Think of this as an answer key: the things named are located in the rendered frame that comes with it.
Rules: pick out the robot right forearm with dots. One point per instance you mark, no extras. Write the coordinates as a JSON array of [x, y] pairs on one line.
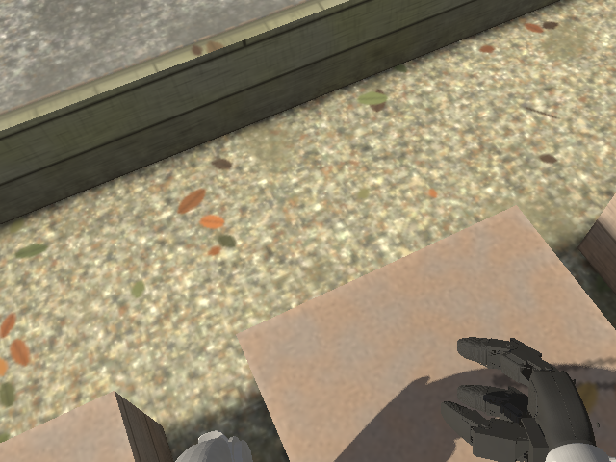
[[577, 452]]

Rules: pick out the robot left shin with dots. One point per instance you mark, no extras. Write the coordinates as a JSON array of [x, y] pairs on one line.
[[212, 435]]

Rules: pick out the robot right hand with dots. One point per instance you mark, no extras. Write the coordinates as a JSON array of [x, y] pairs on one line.
[[529, 427]]

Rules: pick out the robot left thigh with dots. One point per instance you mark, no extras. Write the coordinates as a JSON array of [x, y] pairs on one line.
[[218, 450]]

